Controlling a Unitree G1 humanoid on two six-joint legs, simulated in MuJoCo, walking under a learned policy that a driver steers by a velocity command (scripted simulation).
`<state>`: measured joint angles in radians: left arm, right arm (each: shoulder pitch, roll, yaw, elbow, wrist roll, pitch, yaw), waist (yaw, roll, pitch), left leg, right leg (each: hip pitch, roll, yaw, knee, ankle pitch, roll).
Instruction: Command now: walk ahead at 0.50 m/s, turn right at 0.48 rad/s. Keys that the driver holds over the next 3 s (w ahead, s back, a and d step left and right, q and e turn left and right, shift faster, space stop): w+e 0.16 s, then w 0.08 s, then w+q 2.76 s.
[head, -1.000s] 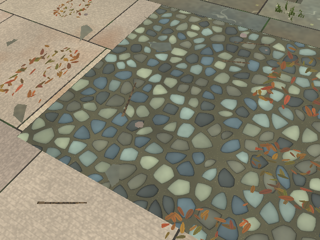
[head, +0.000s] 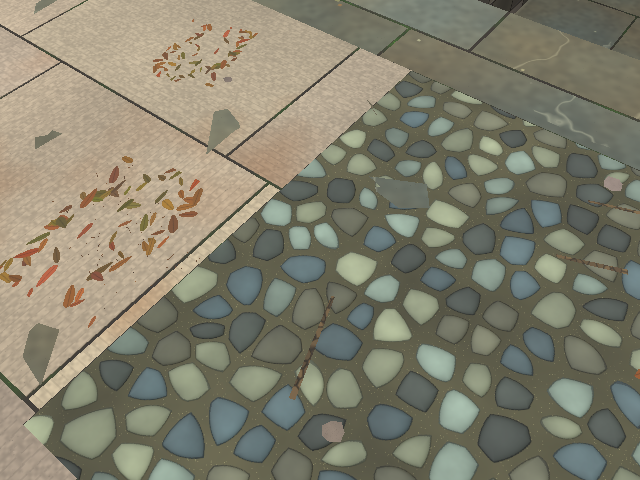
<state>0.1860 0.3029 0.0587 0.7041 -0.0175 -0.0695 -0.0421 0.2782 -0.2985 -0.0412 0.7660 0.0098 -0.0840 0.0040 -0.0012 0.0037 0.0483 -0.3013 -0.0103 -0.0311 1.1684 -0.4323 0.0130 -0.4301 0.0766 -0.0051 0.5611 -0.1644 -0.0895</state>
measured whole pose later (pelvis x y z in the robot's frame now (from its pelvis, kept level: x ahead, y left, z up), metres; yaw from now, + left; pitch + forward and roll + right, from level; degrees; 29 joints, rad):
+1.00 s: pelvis +0.56 -0.01 +0.01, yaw +11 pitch +1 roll -1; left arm 0.15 0.27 0.05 0.69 0.01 -0.10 -0.01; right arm 0.36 -0.31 -0.06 0.74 0.03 -0.02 -0.02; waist -0.03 0.04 0.01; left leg -0.39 -0.03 -0.10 1.13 -0.41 0.01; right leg -0.31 0.04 -0.01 0.46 -0.18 -0.02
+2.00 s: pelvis +1.07 +0.22 +0.01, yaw +46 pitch +1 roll -1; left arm 0.15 0.27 0.05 0.71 0.01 -0.10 -0.02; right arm 0.35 -0.31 -0.06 0.71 0.03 -0.02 -0.01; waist -0.02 0.04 0.02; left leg -0.39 -0.03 -0.11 1.17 -0.41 0.01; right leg -0.33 0.03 -0.03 0.49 -0.18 -0.02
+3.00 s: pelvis +1.34 +0.71 +0.01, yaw +82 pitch +1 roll -1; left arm 0.14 0.27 0.05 0.71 0.01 -0.10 -0.02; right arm 0.35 -0.31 -0.06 0.72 0.03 -0.02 -0.01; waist -0.02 0.03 0.02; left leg -0.39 -0.04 -0.10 1.17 -0.42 0.02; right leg -0.34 0.03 -0.03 0.51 -0.19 -0.02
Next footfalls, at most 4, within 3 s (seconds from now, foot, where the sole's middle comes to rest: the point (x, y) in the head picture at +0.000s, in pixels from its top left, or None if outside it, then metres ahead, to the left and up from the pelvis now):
0.38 left None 0.41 0.11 -0.76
0.88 right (385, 378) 0.66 -0.10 -0.76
1.38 left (241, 300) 0.86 0.23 -0.76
1.88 right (258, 193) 1.21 0.21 -0.76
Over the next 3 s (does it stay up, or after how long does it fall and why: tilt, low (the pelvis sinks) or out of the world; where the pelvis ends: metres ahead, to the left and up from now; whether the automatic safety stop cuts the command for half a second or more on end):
stays up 1.34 0.71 0.01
